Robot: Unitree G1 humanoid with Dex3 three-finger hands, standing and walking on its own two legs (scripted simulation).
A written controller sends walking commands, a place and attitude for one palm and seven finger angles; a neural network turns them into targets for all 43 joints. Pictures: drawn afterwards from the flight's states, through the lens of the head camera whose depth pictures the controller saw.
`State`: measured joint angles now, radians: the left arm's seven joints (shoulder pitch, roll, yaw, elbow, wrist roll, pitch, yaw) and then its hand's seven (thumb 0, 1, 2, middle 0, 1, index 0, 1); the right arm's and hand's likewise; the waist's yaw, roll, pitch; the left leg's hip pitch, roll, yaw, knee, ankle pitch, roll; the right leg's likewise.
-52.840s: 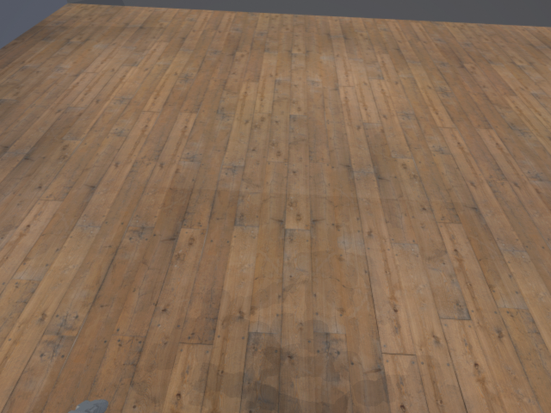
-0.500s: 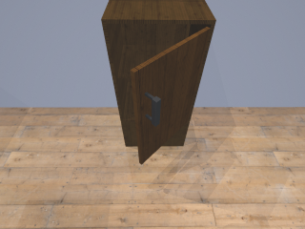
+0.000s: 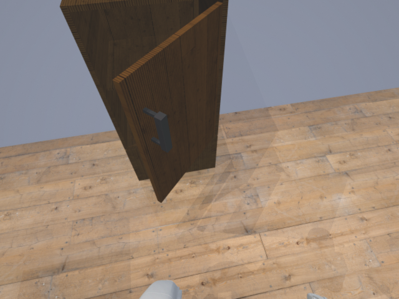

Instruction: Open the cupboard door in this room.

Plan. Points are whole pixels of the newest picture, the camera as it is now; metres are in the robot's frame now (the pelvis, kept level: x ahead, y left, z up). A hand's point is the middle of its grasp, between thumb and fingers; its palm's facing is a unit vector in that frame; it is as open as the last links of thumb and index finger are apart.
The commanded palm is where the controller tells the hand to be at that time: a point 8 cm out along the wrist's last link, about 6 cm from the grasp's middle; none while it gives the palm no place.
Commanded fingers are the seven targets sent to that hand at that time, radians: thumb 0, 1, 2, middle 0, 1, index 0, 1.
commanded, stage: walk to a spot facing it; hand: left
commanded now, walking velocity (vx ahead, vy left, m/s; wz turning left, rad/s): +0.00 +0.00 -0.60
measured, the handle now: (157, 130) +0.49 +0.16 -0.01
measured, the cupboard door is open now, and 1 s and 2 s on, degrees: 46 46 46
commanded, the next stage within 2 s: none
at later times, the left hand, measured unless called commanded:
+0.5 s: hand (117, 283) +0.16 +0.21 -0.17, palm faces -0.31 -0.92 -0.23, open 7.4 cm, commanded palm none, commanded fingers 0.00 0.90 0.90 -0.20 -0.30 -0.20 -0.30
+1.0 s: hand (158, 251) +0.23 +0.13 -0.18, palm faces -0.58 -0.80 -0.17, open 7.4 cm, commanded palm none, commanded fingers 0.00 0.90 0.90 -0.20 -0.30 -0.20 -0.30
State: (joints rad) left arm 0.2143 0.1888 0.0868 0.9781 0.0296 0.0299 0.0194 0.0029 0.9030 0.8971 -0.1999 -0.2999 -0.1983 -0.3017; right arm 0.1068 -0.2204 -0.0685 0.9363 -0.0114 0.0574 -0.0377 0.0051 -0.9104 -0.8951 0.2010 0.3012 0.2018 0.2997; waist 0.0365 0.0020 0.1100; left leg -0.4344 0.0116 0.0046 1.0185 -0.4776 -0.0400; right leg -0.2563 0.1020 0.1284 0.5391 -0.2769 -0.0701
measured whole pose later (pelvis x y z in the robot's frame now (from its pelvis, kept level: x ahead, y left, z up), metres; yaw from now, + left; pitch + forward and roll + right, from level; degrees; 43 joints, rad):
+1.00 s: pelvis +0.04 +0.03 +0.00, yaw -37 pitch +1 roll -2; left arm 0.15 0.23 0.09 0.90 0.03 0.07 -0.02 0.01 0.90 0.90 -0.20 -0.30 -0.20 -0.30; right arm 0.23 -0.17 -0.01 0.87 -0.03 0.00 -0.03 0.00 -0.91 -0.89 0.20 0.30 0.20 0.30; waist 0.00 -0.04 0.08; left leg -0.30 0.06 0.08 0.60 -0.32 0.02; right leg -0.47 0.06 0.05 0.96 -0.46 0.02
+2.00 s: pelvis +0.18 -0.18 +0.00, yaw -73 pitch +1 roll +1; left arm 0.08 0.21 0.08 0.95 0.04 0.02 -0.05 0.01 0.91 0.90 -0.19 -0.30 -0.19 -0.30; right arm 0.45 -0.16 -0.02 1.02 -0.03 -0.06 -0.02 0.00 -0.92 -0.89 0.20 0.30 0.20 0.30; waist -0.04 -0.02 0.07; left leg -0.06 0.09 0.29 0.38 -0.31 -0.02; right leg -0.61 -0.09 -0.08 0.90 -0.18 -0.01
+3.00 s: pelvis +0.25 -0.64 +0.00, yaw -85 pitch +0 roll +2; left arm 0.18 0.21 0.08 1.02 0.03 0.00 -0.03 0.02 0.94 0.90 -0.20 -0.30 -0.19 -0.30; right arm 0.38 -0.19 -0.04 1.08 -0.03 -0.05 -0.01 -0.01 -0.94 -0.89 0.20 0.30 0.20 0.30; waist -0.01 -0.01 0.05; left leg -0.07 0.05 0.25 0.39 -0.30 -0.01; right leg -0.55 -0.11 -0.07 0.78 -0.18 -0.01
